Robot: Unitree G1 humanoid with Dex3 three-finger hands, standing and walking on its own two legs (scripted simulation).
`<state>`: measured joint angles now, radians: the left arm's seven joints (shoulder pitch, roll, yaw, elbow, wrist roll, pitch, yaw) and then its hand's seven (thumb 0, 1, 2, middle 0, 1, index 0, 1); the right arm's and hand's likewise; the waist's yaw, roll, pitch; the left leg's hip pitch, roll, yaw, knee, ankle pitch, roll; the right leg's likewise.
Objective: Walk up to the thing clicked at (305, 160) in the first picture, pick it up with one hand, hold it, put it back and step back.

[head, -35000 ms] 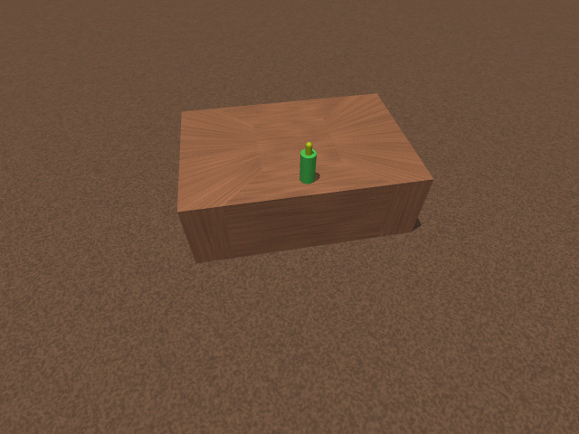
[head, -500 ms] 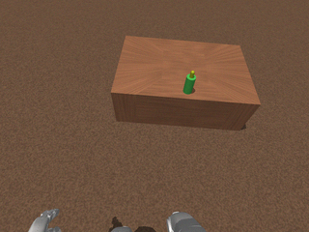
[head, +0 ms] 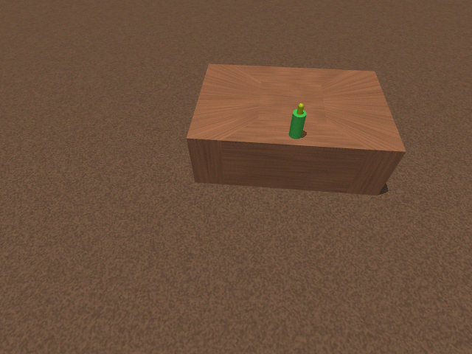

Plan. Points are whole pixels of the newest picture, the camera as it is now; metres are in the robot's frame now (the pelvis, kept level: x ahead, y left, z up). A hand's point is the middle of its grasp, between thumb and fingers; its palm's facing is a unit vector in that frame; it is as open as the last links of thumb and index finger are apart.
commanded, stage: step back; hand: right
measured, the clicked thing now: (298, 120) +1.07 -0.20 -0.34
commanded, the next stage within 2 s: stand in 0.78 s
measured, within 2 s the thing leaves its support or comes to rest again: neither
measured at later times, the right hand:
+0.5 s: hand out of the picture +0.11 -0.27 -0.15, palm faces -0.07 +0.92 -0.38, open 7.4 cm
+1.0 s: hand (378, 352) +0.16 -0.24 -0.14, palm faces -0.01 +0.95 -0.31, open 7.4 cm
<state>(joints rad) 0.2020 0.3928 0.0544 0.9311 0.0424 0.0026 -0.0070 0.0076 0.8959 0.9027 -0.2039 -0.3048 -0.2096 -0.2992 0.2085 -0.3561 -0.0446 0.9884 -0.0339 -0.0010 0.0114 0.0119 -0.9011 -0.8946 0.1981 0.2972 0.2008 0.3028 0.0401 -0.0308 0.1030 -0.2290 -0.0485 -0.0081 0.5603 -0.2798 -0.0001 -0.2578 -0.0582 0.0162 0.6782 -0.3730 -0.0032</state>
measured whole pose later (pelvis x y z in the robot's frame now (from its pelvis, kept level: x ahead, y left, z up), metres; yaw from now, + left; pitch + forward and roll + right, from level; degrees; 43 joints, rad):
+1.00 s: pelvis +0.05 +0.01 +0.01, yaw -1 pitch -3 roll +0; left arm 0.13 0.35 -0.01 1.10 0.01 -0.02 0.00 0.01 0.90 0.90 -0.20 -0.30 -0.21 -0.30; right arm 0.06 -0.34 -0.01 1.09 -0.01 -0.02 0.02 0.01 -0.90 -0.89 0.20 0.30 0.20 0.30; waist 0.01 0.02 0.06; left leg -0.22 0.04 0.05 0.45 -0.18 -0.01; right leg -0.09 -0.03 -0.01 0.43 -0.29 0.03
